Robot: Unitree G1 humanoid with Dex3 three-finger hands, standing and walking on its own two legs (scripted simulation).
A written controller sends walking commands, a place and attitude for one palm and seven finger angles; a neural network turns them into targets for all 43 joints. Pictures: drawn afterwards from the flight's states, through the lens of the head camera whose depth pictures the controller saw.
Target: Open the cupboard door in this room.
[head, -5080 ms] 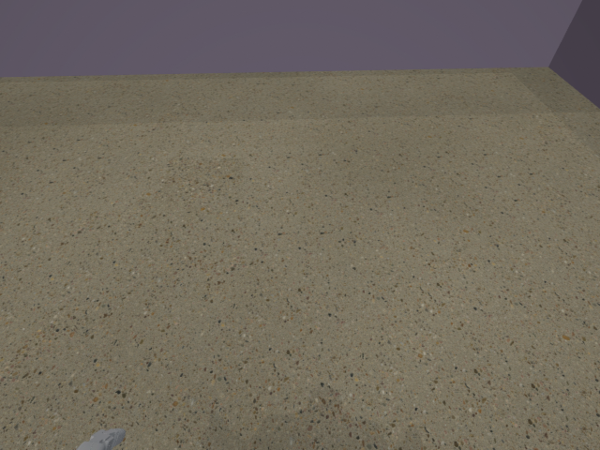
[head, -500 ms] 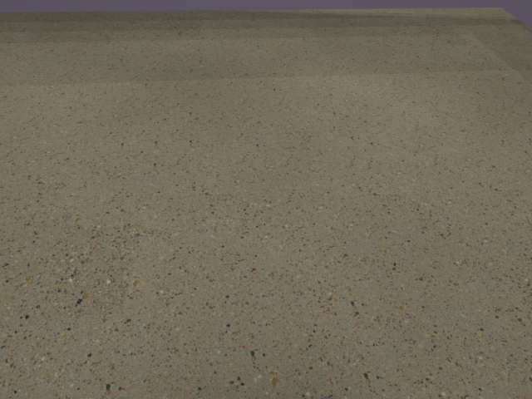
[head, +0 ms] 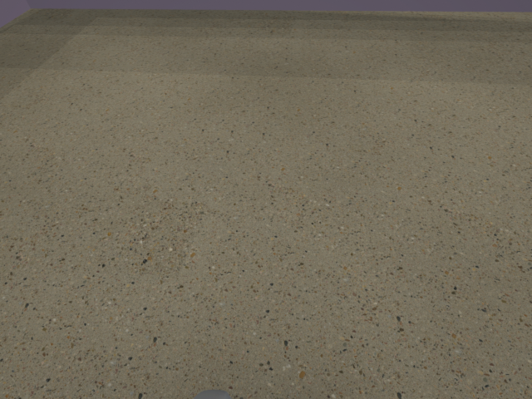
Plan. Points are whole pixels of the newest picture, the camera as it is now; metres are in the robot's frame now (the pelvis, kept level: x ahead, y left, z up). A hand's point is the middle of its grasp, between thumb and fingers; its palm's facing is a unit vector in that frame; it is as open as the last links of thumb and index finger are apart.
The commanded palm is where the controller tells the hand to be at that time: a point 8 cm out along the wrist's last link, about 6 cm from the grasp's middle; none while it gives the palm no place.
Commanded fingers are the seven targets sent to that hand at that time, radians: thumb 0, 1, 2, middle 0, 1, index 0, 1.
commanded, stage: turn or walk to find it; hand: left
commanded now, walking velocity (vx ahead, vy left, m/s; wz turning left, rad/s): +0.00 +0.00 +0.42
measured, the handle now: out of the picture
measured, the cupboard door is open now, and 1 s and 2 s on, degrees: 0 0 0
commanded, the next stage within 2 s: none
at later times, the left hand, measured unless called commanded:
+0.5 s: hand out of the picture +0.01 +0.26 -0.16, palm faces +0.22 -0.94 -0.25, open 7.4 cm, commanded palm none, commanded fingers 0.00 0.90 0.90 -0.20 -0.30 -0.20 -0.30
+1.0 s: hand out of the picture -0.08 +0.19 -0.16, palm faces +0.44 -0.86 -0.25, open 7.3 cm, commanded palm none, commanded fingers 0.00 0.90 0.90 -0.20 -0.30 -0.20 -0.30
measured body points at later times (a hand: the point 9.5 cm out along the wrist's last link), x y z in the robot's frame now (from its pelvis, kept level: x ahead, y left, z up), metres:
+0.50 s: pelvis -0.03 +0.04 +0.00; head -0.01 +0.05 +0.45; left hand +0.00 +0.31 -0.14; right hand +0.09 -0.18 -0.14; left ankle -0.03 +0.14 -0.74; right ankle -0.01 -0.11 -0.69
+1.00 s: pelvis -0.05 +0.00 +0.00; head -0.02 -0.01 +0.45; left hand -0.11 +0.24 -0.14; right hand +0.09 -0.23 -0.16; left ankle -0.14 +0.13 -0.69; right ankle -0.01 -0.09 -0.74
